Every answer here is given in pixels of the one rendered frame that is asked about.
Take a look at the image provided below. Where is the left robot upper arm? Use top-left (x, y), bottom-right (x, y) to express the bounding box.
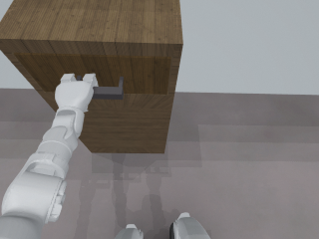
top-left (0, 171), bottom-right (68, 239)

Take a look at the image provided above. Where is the handle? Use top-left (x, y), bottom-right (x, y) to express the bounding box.
top-left (76, 75), bottom-right (124, 100)

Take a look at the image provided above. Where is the robot right shin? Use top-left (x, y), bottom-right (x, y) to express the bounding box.
top-left (174, 212), bottom-right (190, 239)

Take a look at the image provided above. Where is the drawer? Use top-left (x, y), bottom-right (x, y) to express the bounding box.
top-left (14, 52), bottom-right (171, 95)

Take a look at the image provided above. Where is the cabinet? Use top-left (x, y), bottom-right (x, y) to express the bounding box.
top-left (0, 0), bottom-right (183, 154)

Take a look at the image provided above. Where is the left robot forearm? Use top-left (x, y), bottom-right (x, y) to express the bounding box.
top-left (1, 106), bottom-right (85, 215)

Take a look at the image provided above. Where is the robot left hand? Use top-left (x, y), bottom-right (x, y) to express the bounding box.
top-left (55, 73), bottom-right (99, 113)

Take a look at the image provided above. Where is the robot right thigh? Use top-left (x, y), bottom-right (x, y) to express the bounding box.
top-left (173, 217), bottom-right (210, 239)

